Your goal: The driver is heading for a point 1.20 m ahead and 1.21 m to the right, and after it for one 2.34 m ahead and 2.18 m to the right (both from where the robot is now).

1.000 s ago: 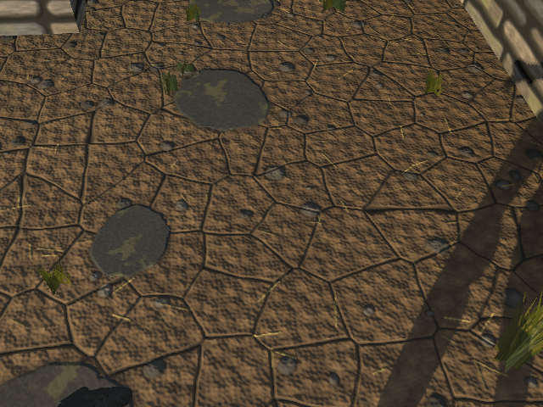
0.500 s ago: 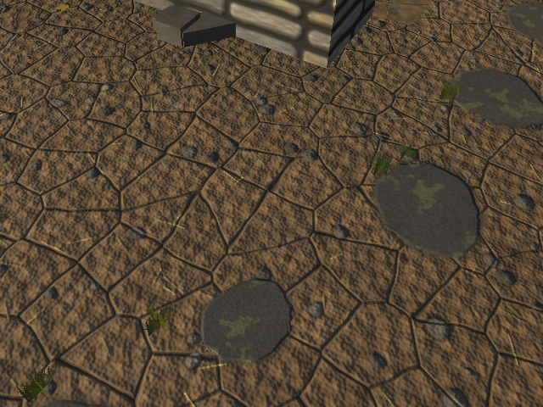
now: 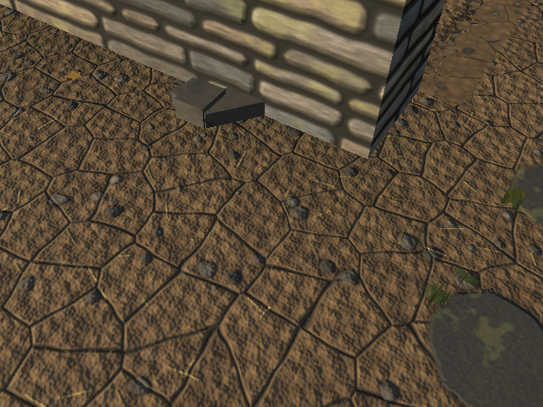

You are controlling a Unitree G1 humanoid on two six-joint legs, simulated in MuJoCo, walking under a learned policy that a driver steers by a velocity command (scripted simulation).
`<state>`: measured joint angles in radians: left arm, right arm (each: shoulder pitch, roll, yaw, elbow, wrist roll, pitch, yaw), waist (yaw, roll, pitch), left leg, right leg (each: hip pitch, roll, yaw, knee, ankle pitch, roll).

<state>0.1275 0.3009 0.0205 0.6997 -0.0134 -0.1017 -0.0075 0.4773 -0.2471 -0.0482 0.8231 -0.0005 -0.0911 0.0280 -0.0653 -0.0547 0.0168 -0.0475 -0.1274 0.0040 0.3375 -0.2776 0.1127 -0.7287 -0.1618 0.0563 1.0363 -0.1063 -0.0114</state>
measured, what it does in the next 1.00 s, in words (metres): walks ahead, turning right: right foot, then left foot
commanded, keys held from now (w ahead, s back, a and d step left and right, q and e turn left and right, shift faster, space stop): w+e+shift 0.32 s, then e+shift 0.68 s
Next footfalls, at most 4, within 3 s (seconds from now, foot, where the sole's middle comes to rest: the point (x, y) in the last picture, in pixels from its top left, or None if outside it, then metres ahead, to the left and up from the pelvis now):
0.22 right None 0.47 -0.10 -0.78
0.62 left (266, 293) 0.84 -0.04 -0.78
1.10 right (326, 368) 0.61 -0.18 -0.78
1.46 left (294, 296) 0.83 -0.12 -0.78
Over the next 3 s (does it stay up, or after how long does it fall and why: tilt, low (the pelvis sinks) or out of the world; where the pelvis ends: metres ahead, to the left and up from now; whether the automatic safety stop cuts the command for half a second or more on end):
stays up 1.07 -0.58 0.00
